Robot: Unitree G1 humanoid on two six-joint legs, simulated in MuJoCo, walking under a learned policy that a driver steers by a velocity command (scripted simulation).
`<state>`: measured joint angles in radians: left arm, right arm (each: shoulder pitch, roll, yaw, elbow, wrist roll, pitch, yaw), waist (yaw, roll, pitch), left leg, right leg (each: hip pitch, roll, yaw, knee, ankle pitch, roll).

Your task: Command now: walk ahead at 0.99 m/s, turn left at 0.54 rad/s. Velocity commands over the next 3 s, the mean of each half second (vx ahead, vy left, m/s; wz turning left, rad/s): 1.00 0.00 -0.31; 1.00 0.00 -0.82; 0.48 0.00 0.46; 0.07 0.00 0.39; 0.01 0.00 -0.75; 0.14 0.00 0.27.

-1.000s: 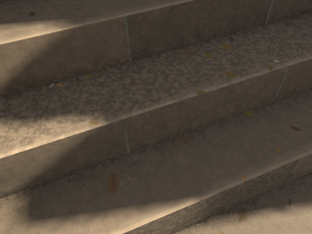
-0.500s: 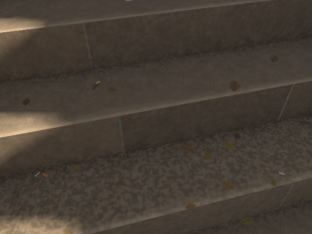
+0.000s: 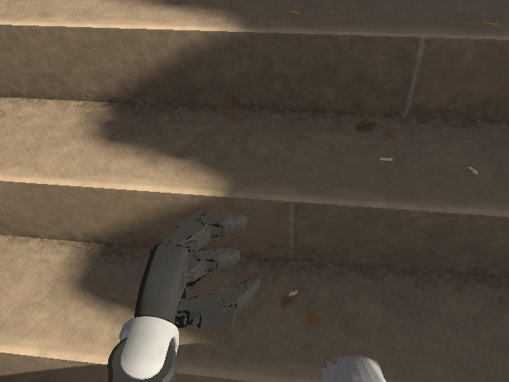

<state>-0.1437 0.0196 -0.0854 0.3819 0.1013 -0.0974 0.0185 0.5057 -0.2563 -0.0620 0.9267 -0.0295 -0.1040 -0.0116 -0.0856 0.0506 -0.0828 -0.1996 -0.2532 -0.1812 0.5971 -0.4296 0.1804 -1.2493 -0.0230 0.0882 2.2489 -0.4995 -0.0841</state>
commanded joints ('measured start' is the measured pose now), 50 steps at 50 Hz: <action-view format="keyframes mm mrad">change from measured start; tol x128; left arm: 1 -255 37 -6 -167 -3 4 23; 50 495 258 145 435 -59 4 -33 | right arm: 1 53 -77 -16 -5 11 -34 -9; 50 -431 175 108 -452 -50 1 -10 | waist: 1 2 -97 208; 50 41 -9 113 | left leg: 1 -126 283 -190 -463 500 46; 5 -169 398 -69 -30 2310 6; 12 -1044 170 31 1762 156 -53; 29 5 592 -272 -136 -86 34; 41 51 549 413 113 2305 24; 43 -257 295 264 872 512 -86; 50 -1089 250 176 1934 162 -70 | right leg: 1 -65 -31 -120 -311 -165 -36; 23 906 -100 203 -1635 2144 -151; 31 -93 45 88 130 220 -106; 50 907 -32 320 -1852 432 -77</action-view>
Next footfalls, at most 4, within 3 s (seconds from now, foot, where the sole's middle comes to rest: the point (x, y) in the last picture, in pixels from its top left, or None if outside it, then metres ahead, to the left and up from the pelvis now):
0.14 right None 0.23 -0.14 -0.57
0.48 left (228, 303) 0.55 0.05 -0.38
0.84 right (363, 150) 0.75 -0.24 -0.19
1.22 left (374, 2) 1.00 -0.30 -0.01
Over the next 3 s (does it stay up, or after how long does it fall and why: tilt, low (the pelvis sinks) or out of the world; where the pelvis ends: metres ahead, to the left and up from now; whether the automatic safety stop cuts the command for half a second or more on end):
stays up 1.30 -0.44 0.96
